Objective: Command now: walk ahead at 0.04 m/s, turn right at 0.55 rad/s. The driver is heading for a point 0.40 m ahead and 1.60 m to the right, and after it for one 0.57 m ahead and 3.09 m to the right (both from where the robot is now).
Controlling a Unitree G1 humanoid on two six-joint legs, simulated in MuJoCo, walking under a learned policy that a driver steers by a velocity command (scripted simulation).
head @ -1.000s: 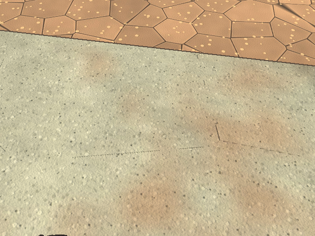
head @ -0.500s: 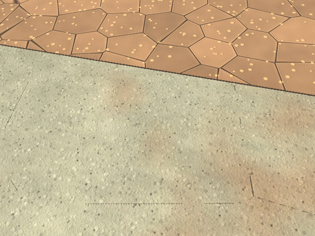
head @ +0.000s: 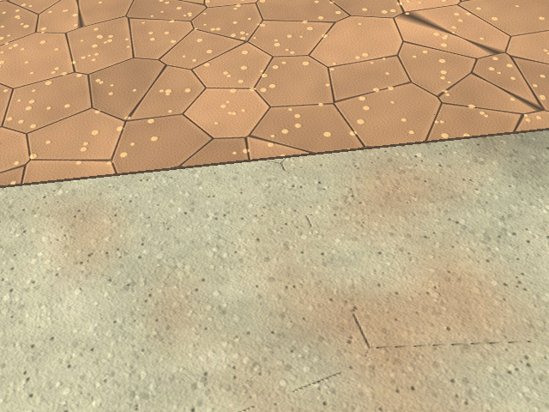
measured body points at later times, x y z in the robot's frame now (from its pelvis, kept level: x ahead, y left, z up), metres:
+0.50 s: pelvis +0.02 +0.00 +0.00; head +0.05 +0.00 +0.45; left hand +0.26 +0.23 -0.09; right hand +0.09 -0.31 -0.10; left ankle +0.07 +0.12 -0.74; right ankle +0.01 -0.11 -0.73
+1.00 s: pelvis +0.00 -0.03 +0.00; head +0.02 -0.08 +0.45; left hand +0.29 +0.11 -0.07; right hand -0.05 -0.36 -0.12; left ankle +0.05 +0.12 -0.66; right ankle -0.05 -0.12 -0.73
